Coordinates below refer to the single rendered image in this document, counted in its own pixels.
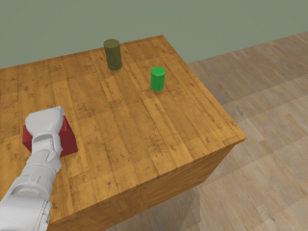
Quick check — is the left robot forearm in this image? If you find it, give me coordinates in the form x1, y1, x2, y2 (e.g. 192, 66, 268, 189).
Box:
0, 131, 62, 209

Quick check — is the table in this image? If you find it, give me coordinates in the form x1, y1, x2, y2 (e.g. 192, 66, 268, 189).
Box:
0, 35, 247, 231

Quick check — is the robot left upper arm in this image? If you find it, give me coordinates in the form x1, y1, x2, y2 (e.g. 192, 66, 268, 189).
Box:
0, 194, 52, 231

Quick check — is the robot left hand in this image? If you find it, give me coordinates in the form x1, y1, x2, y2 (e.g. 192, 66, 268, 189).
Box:
25, 105, 65, 151

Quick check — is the sponge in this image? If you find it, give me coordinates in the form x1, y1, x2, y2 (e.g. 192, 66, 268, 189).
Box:
22, 115, 78, 158

